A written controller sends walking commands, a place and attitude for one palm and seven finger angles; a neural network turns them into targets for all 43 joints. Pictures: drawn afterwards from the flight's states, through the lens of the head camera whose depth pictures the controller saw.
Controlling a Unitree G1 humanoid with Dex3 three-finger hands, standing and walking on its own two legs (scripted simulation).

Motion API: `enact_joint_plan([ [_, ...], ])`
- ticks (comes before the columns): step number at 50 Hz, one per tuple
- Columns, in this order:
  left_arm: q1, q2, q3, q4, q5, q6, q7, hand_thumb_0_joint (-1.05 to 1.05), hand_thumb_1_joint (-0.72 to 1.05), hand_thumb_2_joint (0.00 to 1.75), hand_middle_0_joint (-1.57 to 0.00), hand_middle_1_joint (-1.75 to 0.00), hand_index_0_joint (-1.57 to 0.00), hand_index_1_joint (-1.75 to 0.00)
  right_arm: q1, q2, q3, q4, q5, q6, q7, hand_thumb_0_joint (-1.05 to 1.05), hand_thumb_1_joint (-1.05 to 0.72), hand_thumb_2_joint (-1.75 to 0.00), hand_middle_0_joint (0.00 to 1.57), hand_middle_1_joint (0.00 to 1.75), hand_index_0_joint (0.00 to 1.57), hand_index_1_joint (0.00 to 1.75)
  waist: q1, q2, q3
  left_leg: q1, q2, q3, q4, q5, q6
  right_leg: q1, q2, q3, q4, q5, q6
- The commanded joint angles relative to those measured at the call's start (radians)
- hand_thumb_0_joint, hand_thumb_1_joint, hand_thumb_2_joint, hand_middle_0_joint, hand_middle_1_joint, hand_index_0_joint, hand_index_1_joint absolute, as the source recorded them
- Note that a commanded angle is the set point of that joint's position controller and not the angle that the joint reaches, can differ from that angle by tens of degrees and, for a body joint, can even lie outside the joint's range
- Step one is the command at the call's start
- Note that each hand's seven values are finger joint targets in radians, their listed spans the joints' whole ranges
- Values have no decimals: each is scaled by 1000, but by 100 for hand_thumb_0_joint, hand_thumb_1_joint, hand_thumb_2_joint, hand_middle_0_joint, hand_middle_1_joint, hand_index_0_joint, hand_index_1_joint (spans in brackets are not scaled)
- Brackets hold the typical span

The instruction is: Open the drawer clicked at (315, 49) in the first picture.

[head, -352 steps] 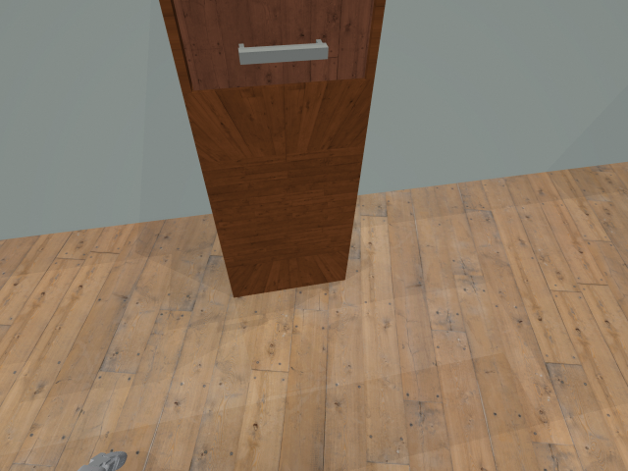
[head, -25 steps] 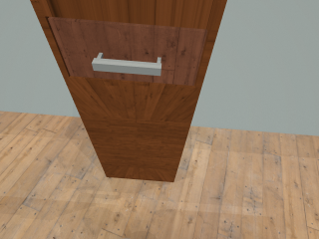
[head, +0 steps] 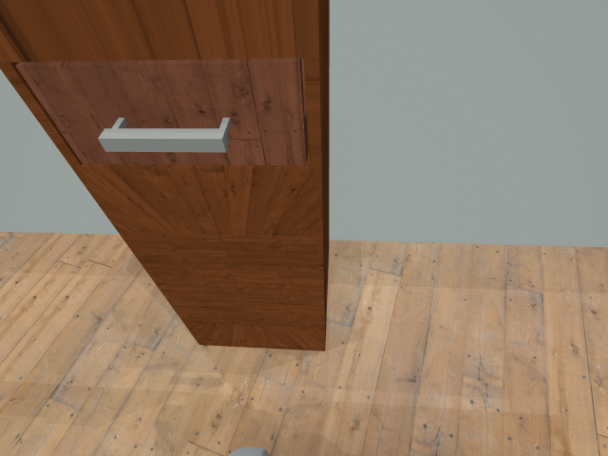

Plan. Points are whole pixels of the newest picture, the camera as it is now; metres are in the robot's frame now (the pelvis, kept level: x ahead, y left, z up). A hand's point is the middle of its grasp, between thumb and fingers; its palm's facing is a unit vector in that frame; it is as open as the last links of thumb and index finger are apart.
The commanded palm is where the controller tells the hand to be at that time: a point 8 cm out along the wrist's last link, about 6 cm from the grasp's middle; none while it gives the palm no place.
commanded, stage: come to a stop and stand still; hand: left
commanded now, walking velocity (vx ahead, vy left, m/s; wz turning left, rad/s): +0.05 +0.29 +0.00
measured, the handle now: (168, 131) +0.51 +0.23 +0.16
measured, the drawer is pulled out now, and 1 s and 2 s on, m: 0.00 0.00 0.00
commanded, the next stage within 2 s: none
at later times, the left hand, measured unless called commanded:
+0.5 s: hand out of the picture +0.02 +0.26 -0.16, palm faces +0.04 -0.96 -0.29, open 7.3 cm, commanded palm none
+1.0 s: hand out of the picture +0.02 +0.25 -0.15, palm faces -0.01 -0.96 -0.27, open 7.3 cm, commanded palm none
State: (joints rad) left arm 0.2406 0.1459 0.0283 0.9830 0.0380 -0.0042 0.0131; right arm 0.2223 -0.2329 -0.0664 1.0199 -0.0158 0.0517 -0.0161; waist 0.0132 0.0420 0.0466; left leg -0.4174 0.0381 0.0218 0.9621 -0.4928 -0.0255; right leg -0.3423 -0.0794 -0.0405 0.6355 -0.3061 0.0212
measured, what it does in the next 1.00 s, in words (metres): steps on the spot: left foot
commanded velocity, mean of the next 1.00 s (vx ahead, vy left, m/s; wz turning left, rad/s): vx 0.00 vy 0.02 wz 0.00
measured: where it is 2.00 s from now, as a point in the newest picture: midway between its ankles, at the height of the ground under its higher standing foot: outside the picture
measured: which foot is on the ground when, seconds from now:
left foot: up 0.00-0.26, down 0.28-1.00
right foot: down 0.00-1.00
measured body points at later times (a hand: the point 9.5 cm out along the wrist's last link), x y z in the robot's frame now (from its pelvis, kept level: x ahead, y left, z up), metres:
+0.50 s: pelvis +0.00 +0.05 +0.00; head +0.01 +0.03 +0.45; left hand +0.02 +0.31 -0.14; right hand +0.09 -0.18 -0.15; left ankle -0.01 +0.12 -0.73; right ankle -0.01 -0.08 -0.73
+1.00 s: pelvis -0.03 +0.04 +0.01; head -0.04 +0.03 +0.46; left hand +0.02 +0.30 -0.12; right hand -0.01 -0.23 -0.14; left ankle -0.01 +0.12 -0.73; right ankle -0.01 -0.08 -0.73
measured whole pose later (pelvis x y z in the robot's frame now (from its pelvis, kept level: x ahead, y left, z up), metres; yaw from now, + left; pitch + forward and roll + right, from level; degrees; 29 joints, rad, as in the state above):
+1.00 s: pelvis -0.03 +0.04 +0.01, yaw +0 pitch -2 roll +1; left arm 0.23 0.22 0.00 1.00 0.03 0.02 0.02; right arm 0.27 -0.27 -0.03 1.04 -0.01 -0.01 -0.01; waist -0.01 0.01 0.02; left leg -0.16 -0.05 0.11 0.38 -0.19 0.06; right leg -0.21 -0.04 -0.03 0.45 -0.21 0.01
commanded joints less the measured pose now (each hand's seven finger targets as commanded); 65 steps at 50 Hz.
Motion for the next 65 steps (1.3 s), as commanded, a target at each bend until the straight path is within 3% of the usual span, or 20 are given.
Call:
enact_joint_plan([
  [1,64,231,52,-56,-4,-12,27,0,90,90,-20,-30,-20,-30,2,-27,1,-76,0,-23,19,0,-90,-90,20,30,20,30,27,-265,-47,-106,-14,1,92,49,-14,141,-261,248,-281,437,-161],
  [4,91,248,62,-51,-3,-6,36,0,90,90,-20,-30,-20,-30,-44,-17,8,-98,2,-20,22,0,-90,-90,20,30,20,30,51,-216,-66,-95,-21,11,-6,44,-18,181,-287,254,-279,429,-194],
  [7,79,258,64,-54,0,2,35,0,90,90,-20,-30,-20,-30,-45,-4,12,-112,6,-24,24,0,-90,-90,20,30,20,30,50,-219,-82,-25,-34,21,-151,52,-8,162,-274,252,-283,346,-201],
  [9,44,264,64,-63,-2,8,33,0,90,90,-20,-30,-20,-30,2,2,12,-105,10,-29,21,0,-90,-90,20,30,20,30,21,-222,-91,90,-47,37,-287,110,1,100,-252,227,-264,288,-180],
  [11,7,246,61,-66,-12,20,29,0,90,90,-20,-30,-20,-30,91,4,16,-72,10,-40,16,0,-90,-90,20,30,20,30,-23,-208,-103,280,-65,68,-505,259,10,2,-174,161,-201,174,-119],
  [12,14,203,51,-72,-16,26,27,0,90,90,-20,-30,-20,-30,123,-30,11,-62,10,-49,9,0,-90,-90,20,30,20,30,-34,-105,-117,370,-5,28,-581,287,23,-53,-112,117,-111,80,-85],
  [13,-29,320,22,-127,-19,-5,29,0,90,90,-20,-30,-20,-30,54,-204,-10,-179,-21,-37,20,0,-90,-90,20,30,20,30,-79,233,19,278,25,-45,-620,200,28,-51,-21,5,-69,-105,-54],
  [14,52,198,24,-142,-17,13,31,0,90,90,-20,-30,-20,-30,22,-179,-15,-236,-29,-53,18,0,-90,-90,20,30,20,30,-42,290,-149,168,132,-166,-623,129,73,-41,13,-41,38,-120,-33],
  [15,103,159,28,-131,-11,12,31,0,90,90,-20,-30,-20,-30,-16,-147,-17,-255,-32,-43,12,0,-90,-90,20,30,20,30,-20,257,-142,114,146,-147,-622,99,108,-15,18,-34,71,-91,-39],
  [17,77,157,8,-107,0,28,28,0,90,90,-20,-30,-20,-30,-24,-130,-8,-258,-22,-50,1,0,-90,-90,20,30,20,30,-21,234,-70,85,125,-178,-643,172,113,-39,42,-23,124,-89,-36],
  [20,81,145,5,-118,-1,16,19,0,90,90,-20,-30,-20,-30,28,-119,-3,-258,-19,-57,-6,0,-90,-90,20,30,20,30,-12,32,-18,97,131,-158,-586,409,126,-22,41,-17,27,-39,-33],
  [22,106,172,11,-117,-8,-3,23,0,90,90,-20,-30,-20,-30,39,-124,-2,-254,-8,-71,-10,0,-90,-90,20,30,20,30,1,-33,-82,166,101,-110,-490,594,102,58,19,9,-97,130,-41],
  [24,102,208,15,-112,-13,-14,30,0,90,90,-20,-30,-20,-30,61,-104,4,-241,-3,-82,-10,0,-90,-90,20,30,20,30,-19,-73,-137,200,46,-65,-450,658,65,116,-37,88,-66,375,-73],
  [25,90,208,15,-114,-18,-15,33,0,90,90,-20,-30,-20,-30,71,-106,4,-229,-4,-80,-10,0,-90,-90,20,30,20,30,-26,-156,-148,219,42,-55,-439,626,65,116,-44,99,-59,403,-79],
  [29,59,195,11,-129,-21,2,36,0,90,90,-20,-30,-20,-30,71,-128,1,-188,-8,-86,-11,0,-90,-90,20,30,20,30,-16,-63,-102,253,73,-75,-516,687,75,85,-8,54,-56,242,-48],
  [31,45,201,12,-122,-21,9,36,0,90,90,-20,-30,-20,-30,54,-134,2,-172,-7,-84,-12,0,-90,-90,20,30,20,30,-8,-32,-47,213,82,-89,-559,614,74,86,0,49,-82,163,-41],
  [37,15,212,11,-98,-18,10,27,0,90,90,-20,-30,-20,-30,31,-144,5,-127,-6,-86,-8,0,-90,-90,20,30,20,30,-3,-29,7,158,87,-114,-666,317,75,110,-9,63,-156,113,-43],
  [43,-3,228,8,-68,-17,1,22,0,90,90,-20,-30,-20,-30,26,-159,6,-84,-3,-91,-4,0,-90,-90,20,30,20,30,-5,-26,-33,208,90,-107,-697,291,73,138,-20,71,-205,133,-47],
  [52,-19,257,3,-8,-17,-11,14,0,90,90,-20,-30,-20,-30,8,-191,9,-27,1,-85,1,0,-90,-90,20,30,20,30,-13,-27,14,187,89,-112,-749,133,67,130,-34,95,-289,67,-51],
  [65,-17,265,-4,47,-21,-26,13,0,90,90,-20,-30,-20,-30,17,-182,22,31,2,-80,2,0,-90,-90,20,30,20,30,-26,-67,-5,252,69,-75,-693,233,59,100,-55,141,-379,1,-58],
])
